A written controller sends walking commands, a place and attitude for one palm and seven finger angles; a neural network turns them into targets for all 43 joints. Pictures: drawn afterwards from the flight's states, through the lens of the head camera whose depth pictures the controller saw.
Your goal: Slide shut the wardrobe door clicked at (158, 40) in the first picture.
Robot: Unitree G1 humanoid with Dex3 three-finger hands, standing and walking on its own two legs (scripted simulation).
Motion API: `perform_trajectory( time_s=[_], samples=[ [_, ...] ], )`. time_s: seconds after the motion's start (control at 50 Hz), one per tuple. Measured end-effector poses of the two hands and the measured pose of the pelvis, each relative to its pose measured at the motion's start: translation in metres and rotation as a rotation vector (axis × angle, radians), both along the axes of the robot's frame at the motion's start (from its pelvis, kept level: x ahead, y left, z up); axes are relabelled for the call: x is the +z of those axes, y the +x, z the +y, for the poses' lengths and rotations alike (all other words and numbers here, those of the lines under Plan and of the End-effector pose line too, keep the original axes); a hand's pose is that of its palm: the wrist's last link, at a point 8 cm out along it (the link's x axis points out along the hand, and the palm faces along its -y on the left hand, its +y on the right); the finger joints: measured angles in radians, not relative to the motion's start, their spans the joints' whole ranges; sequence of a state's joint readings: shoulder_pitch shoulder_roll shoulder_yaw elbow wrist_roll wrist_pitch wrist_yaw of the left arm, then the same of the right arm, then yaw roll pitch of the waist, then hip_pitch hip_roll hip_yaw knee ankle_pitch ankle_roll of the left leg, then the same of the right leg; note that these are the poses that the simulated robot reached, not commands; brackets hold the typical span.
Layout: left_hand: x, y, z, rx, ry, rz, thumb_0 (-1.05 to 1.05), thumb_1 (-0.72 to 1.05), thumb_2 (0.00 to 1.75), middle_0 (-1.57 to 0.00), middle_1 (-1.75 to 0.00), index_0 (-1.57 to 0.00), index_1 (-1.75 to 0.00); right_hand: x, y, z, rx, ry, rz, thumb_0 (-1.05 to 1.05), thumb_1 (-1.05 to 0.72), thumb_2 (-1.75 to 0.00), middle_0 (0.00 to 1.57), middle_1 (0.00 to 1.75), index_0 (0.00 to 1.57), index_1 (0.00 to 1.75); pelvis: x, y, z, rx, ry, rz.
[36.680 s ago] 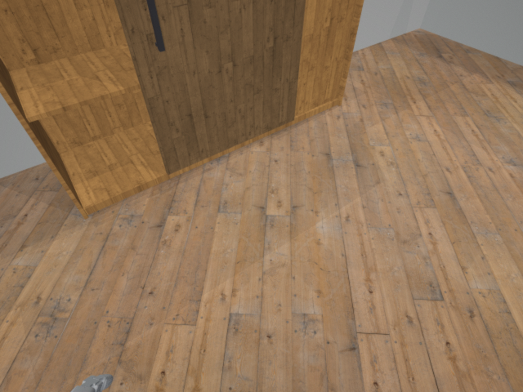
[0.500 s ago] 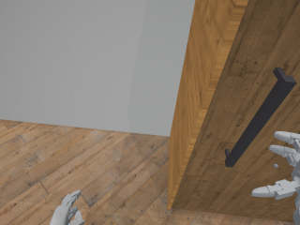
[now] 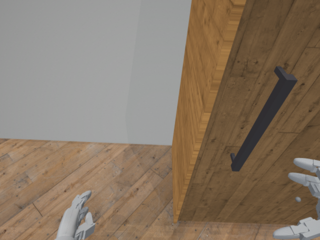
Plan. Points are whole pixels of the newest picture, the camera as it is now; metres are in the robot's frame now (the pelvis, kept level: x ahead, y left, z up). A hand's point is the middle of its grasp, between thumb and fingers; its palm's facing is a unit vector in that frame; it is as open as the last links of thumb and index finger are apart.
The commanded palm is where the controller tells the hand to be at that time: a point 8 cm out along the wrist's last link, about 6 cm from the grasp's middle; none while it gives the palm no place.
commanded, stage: draw the hand back to the body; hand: right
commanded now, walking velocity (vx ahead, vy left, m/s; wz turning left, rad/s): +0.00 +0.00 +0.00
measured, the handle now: (253, 128) +0.36 -0.24 +0.12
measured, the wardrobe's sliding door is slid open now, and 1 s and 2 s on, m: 0.00 0.00 0.00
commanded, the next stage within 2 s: step back with the hand held close in 1.58 s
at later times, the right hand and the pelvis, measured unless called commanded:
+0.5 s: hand (298, 191) +0.19 -0.25 +0.13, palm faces +0.13 +0.99 -0.07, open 14.6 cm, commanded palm +0.15 -0.31 +0.15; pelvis +0.00 +0.00 +0.01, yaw +1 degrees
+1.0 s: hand (308, 171) +0.21 -0.27 +0.16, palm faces +0.44 +0.82 -0.37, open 10.8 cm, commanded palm +0.17 -0.31 +0.18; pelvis +0.02 -0.01 +0.02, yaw +3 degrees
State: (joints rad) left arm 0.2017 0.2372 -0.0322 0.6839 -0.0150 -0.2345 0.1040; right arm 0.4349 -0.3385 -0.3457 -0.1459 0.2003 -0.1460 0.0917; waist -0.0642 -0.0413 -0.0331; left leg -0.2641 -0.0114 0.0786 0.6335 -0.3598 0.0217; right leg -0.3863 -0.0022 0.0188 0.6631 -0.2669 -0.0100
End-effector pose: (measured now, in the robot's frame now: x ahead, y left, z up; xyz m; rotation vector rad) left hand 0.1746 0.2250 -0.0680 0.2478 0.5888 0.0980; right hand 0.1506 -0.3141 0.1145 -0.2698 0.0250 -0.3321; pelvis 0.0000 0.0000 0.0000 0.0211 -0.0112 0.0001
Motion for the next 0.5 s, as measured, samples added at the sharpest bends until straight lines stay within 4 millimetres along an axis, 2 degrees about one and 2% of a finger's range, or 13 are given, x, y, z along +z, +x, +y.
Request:
perform_trajectory(
  time_s=[0.06, 0.12, 0.2, 0.26, 0.36, 0.5],
  samples=[
    [-0.004, -0.004, 0.004, 0.012, 0.004, 0.016, 0.01, 0.90, 0.90, -0.20, -0.30, -0.20, -0.30, -0.002, 0.001, 0.001, 0.023, 0.079, -0.030, -0.01, 0.55, -0.20, 0.25, 1.15, 0.26, 1.15, 0.000, -0.002, 0.002, -0.008, 0.002, -0.007],
    [-0.005, -0.008, 0.008, 0.032, 0.012, 0.024, 0.02, 0.90, 0.90, -0.21, -0.30, -0.20, -0.30, -0.001, 0.010, 0.002, 0.097, 0.168, -0.049, -0.01, 0.55, -0.20, 0.25, 1.15, 0.26, 1.15, 0.001, -0.002, 0.003, -0.012, 0.005, -0.020],
    [0.002, -0.010, 0.012, 0.055, 0.002, -0.018, 0.02, 0.90, 0.90, -0.20, -0.30, -0.20, -0.30, 0.010, 0.024, 0.006, 0.223, 0.179, -0.038, -0.01, 0.55, -0.20, 0.25, 1.15, 0.26, 1.15, 0.003, 0.001, 0.004, -0.002, 0.003, -0.032],
    [0.010, -0.009, 0.014, 0.073, -0.017, -0.067, 0.02, 0.90, 0.90, -0.20, -0.30, -0.20, -0.30, 0.018, 0.028, 0.004, 0.256, 0.176, -0.025, -0.01, 0.55, -0.20, 0.25, 1.15, 0.26, 1.15, 0.005, 0.003, 0.004, 0.010, 0.000, -0.034],
    [0.019, -0.008, 0.016, 0.079, -0.027, -0.115, 0.02, 0.90, 0.90, -0.20, -0.30, -0.20, -0.30, 0.023, 0.023, 0.001, 0.218, 0.199, -0.028, -0.01, 0.54, -0.20, 0.25, 1.15, 0.26, 1.15, 0.007, 0.005, 0.002, 0.020, -0.002, -0.035],
    [0.022, -0.003, 0.012, 0.049, -0.013, -0.115, 0.02, 0.90, 0.90, -0.20, -0.30, -0.20, -0.30, 0.023, 0.010, 0.010, 0.205, 0.197, -0.035, -0.01, 0.53, -0.21, 0.25, 1.14, 0.25, 1.14, 0.008, 0.004, 0.000, 0.011, 0.000, -0.048]
  ],
)
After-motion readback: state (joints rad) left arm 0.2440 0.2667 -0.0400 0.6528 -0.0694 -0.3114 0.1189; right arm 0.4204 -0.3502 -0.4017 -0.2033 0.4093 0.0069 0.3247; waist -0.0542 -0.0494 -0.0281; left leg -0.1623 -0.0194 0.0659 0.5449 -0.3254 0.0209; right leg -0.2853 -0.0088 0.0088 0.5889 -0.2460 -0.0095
